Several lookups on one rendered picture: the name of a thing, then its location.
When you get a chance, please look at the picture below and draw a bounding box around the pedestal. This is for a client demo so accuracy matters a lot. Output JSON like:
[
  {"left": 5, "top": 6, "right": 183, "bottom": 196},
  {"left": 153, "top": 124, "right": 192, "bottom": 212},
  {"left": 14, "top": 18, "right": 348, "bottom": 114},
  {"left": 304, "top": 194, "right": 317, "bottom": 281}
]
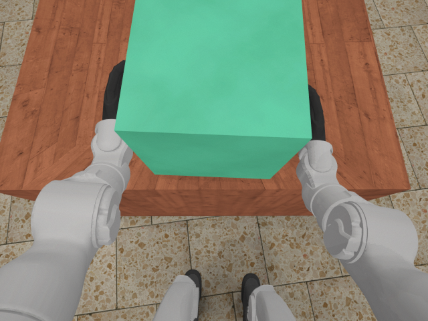
[{"left": 0, "top": 0, "right": 411, "bottom": 216}]

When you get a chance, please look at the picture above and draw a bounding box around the carton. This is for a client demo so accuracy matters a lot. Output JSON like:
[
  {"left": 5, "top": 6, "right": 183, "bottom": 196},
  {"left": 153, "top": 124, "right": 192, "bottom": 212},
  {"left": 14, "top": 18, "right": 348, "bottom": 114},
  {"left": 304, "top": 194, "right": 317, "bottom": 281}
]
[{"left": 114, "top": 0, "right": 312, "bottom": 179}]

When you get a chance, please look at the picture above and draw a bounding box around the left robot hand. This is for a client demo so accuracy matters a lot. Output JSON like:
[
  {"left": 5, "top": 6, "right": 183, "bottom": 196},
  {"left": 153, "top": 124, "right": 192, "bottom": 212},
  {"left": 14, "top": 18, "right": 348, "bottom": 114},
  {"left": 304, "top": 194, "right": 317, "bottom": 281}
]
[{"left": 102, "top": 60, "right": 126, "bottom": 120}]

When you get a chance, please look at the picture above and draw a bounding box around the robot left upper arm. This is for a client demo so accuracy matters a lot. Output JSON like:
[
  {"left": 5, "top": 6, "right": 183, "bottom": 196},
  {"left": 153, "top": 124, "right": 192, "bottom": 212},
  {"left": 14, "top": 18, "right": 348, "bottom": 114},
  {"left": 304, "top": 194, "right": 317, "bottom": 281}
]
[{"left": 0, "top": 180, "right": 121, "bottom": 321}]

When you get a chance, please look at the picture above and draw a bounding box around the robot left forearm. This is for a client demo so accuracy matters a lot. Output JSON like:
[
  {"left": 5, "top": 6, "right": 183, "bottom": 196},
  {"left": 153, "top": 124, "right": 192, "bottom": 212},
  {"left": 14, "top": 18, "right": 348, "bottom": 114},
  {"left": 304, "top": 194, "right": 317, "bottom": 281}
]
[{"left": 31, "top": 119, "right": 133, "bottom": 238}]

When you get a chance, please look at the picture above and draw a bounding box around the robot right upper arm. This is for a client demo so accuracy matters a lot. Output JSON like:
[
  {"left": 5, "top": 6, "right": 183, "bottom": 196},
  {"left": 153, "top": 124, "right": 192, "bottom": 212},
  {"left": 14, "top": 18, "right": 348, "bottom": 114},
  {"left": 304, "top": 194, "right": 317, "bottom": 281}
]
[{"left": 323, "top": 201, "right": 428, "bottom": 321}]

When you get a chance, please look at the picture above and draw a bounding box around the robot right forearm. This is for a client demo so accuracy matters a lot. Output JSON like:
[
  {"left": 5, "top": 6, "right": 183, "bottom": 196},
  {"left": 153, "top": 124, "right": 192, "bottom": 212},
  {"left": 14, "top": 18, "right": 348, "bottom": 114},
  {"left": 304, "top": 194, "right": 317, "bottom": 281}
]
[{"left": 296, "top": 140, "right": 418, "bottom": 255}]

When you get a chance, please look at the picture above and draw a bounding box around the right robot hand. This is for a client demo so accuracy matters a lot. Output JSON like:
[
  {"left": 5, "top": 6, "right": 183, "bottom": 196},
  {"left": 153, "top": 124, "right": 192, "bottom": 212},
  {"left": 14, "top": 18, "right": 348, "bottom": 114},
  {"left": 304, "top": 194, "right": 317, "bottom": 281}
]
[{"left": 308, "top": 85, "right": 326, "bottom": 141}]

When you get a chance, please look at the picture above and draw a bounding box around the robot left thigh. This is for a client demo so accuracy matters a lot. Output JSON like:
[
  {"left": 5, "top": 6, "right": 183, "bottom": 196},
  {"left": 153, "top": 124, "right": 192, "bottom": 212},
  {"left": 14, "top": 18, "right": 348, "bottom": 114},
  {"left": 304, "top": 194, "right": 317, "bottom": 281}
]
[{"left": 152, "top": 282, "right": 199, "bottom": 321}]

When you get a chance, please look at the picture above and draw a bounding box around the robot left shin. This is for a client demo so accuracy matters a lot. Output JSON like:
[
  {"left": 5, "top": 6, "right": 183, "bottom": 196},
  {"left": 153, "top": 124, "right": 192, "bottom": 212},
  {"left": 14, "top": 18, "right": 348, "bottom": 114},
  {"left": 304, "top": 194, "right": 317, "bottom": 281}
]
[{"left": 173, "top": 275, "right": 195, "bottom": 286}]

